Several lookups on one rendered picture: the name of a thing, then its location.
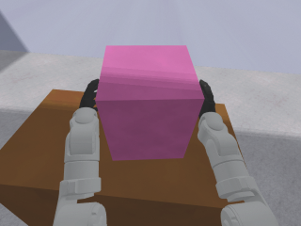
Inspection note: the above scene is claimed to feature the right robot upper arm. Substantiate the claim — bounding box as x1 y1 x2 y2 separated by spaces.
220 201 278 226

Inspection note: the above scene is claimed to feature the left robot forearm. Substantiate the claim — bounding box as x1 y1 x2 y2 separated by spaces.
53 107 102 226

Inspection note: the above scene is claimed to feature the left robot upper arm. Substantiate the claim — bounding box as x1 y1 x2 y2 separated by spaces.
54 202 107 226

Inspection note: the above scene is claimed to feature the carton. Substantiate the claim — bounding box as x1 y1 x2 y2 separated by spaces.
95 45 205 161

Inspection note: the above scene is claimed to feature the pedestal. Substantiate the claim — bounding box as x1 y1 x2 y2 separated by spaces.
0 89 246 226

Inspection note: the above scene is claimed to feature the right robot forearm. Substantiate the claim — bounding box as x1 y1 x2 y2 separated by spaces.
198 112 279 226

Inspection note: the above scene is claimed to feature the right robot hand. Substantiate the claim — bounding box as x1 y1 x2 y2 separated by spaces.
198 79 216 118

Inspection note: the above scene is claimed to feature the left robot hand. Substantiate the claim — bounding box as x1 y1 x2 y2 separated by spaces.
79 78 100 112

